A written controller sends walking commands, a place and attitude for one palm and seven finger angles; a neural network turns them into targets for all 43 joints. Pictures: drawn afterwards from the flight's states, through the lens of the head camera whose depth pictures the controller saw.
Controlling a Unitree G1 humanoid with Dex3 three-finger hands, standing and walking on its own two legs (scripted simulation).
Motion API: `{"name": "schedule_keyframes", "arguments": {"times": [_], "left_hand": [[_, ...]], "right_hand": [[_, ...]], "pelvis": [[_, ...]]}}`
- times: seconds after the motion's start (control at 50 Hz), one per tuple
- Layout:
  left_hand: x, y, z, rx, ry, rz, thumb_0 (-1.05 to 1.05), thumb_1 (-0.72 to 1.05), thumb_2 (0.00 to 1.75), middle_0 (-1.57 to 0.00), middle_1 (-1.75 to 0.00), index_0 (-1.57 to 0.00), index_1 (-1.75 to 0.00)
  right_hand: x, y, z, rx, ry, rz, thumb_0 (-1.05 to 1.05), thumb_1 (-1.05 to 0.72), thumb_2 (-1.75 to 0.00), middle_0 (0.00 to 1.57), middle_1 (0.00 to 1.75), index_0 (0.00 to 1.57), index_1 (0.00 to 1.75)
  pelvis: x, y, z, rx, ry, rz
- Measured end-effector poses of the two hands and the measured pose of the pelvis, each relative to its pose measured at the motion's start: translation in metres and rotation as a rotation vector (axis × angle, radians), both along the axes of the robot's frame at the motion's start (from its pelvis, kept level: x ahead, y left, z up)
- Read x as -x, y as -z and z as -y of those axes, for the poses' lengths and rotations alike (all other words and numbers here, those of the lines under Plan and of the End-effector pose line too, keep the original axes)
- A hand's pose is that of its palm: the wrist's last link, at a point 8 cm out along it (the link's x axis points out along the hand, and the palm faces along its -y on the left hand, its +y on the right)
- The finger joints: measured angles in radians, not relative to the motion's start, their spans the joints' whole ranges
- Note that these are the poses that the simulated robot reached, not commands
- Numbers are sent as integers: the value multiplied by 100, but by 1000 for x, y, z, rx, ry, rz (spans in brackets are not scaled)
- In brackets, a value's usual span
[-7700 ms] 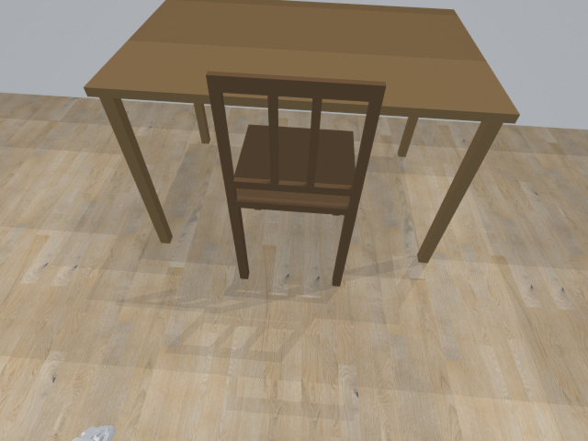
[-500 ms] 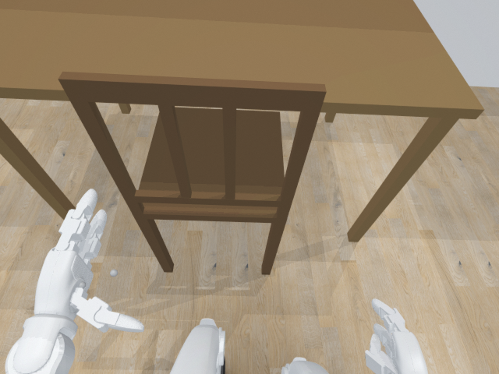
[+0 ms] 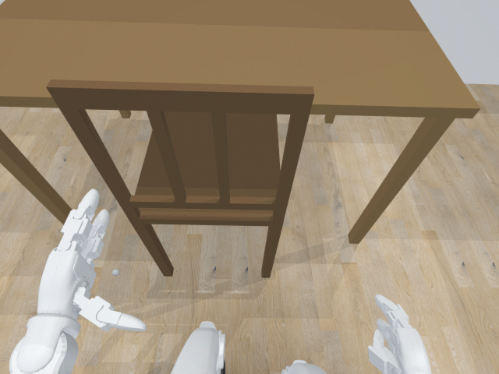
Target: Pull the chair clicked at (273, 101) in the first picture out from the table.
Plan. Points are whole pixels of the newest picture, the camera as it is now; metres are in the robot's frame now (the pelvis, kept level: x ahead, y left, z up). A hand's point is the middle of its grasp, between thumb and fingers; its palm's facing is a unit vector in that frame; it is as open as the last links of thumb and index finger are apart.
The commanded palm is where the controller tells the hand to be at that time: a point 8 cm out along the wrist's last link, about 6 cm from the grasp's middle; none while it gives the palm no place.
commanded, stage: aim the fingers beside a spindle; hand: left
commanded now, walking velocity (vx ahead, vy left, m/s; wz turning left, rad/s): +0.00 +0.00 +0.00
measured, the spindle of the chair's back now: (170, 161) +0.50 +0.20 -0.01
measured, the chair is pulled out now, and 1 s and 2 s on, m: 0.00 0.00 0.00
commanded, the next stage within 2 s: none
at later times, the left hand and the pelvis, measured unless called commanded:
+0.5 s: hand (126, 256) +0.28 +0.21 +0.04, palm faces +0.06 -1.00 -0.05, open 16.9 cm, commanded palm +0.26 +0.25 +0.04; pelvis +0.00 +0.00 -0.01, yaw -1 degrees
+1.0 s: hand (146, 236) +0.32 +0.19 +0.01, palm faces +0.05 -1.00 -0.04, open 16.9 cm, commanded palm +0.30 +0.24 +0.02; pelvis -0.01 +0.01 -0.02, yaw -1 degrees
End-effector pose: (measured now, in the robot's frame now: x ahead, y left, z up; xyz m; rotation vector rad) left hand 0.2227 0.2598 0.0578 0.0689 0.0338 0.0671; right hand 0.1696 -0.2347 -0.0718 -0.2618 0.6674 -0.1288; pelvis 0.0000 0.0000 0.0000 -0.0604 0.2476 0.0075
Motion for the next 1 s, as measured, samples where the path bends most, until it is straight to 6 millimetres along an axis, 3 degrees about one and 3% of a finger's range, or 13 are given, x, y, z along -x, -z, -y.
{"name": "schedule_keyframes", "arguments": {"times": [0.2, 0.6, 1.0], "left_hand": [[-2, 4, 0, 3, -3, -9, -1, -50, 30, -6, -8, -6, -8], [-38, 19, 6, 18, 23, 14, -1, -50, 30, -6, -8, -6, -8], [-74, 41, 13, 27, 17, 8, -1, -50, 30, -6, -8, -6, -8]], "right_hand": [[-1, 3, 0, -2, -9, 0, 2, -91, -90, 20, 30, 21, 30], [21, 16, 4, 26, 15, -66, 2, -91, -90, 20, 30, 21, 30], [22, 32, -4, 26, 3, -124, 2, -91, -90, 20, 30, 21, 30]], "pelvis": [[1, 2, 2, -1, 0, -5], [5, 10, -5, 4, 11, -38], [6, 20, -10, 9, 17, -75]]}}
